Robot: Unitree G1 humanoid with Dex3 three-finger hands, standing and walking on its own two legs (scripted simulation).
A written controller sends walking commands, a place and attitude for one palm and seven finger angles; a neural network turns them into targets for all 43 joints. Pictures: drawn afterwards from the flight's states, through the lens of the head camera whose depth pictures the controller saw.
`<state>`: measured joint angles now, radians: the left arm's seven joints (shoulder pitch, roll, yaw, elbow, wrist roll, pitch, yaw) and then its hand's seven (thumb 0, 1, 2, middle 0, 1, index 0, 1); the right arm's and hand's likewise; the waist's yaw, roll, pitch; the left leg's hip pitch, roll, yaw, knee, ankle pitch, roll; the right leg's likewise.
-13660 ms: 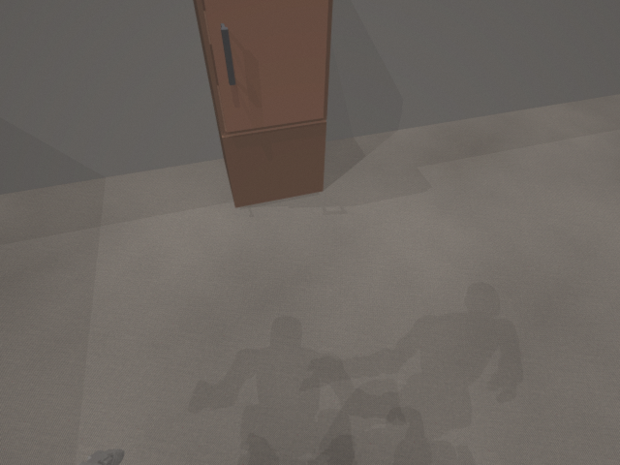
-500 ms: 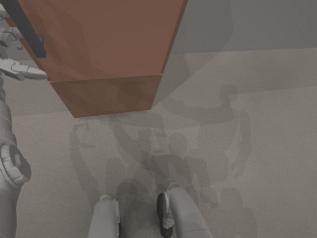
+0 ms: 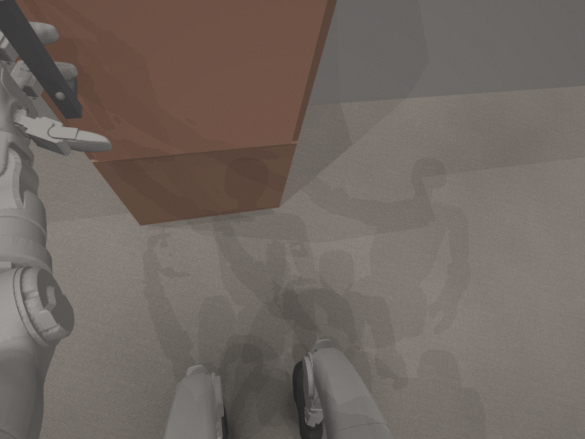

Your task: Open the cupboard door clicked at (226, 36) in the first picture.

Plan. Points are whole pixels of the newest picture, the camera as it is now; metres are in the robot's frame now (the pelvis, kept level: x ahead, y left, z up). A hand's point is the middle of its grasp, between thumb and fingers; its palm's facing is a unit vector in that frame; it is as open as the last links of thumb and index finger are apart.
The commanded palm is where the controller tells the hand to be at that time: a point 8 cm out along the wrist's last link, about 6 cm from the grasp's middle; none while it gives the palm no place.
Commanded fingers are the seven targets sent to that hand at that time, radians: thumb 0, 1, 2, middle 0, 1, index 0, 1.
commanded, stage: slide the fingers in behind the handle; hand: left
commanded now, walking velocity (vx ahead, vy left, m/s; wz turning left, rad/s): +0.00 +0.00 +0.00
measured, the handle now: (42, 50) +0.59 +0.25 +0.06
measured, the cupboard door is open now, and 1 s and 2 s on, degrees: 0 0 45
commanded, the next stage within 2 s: close the thumb around the handle in 0.18 s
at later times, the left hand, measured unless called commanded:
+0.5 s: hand (52, 99) +0.54 +0.24 +0.05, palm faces +0.08 -1.00 -0.02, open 12.7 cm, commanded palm +0.52 +0.26 +0.05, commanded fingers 0.00 0.17 0.59 -0.35 -1.27 -0.35 -1.27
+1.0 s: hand (67, 97) +0.54 +0.22 +0.05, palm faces +0.06 -1.00 -0.01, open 5.6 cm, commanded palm +0.51 +0.26 +0.05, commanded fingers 0.00 0.90 0.90 -0.40 -1.35 -0.40 -1.35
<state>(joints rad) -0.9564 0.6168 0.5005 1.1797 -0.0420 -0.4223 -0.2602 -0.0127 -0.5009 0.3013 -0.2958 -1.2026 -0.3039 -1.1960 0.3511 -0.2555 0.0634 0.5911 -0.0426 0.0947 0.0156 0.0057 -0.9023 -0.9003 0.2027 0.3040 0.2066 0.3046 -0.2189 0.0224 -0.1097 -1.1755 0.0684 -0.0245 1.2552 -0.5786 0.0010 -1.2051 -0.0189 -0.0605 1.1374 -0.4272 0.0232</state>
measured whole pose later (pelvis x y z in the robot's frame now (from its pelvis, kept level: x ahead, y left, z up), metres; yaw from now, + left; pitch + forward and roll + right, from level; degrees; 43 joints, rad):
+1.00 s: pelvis +0.00 +0.00 +0.00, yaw +0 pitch +28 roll -4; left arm -0.95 0.60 0.50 1.17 -0.04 -0.42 -0.27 0.01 0.72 0.84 -0.37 -1.34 -0.38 -1.34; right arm 0.36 -0.25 0.06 0.59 -0.04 0.09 0.02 0.01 -0.90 -0.90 0.20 0.30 0.21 0.30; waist -0.22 0.03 -0.11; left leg -1.17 0.07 -0.02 1.25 -0.58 0.00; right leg -1.20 -0.02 -0.06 1.13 -0.43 0.03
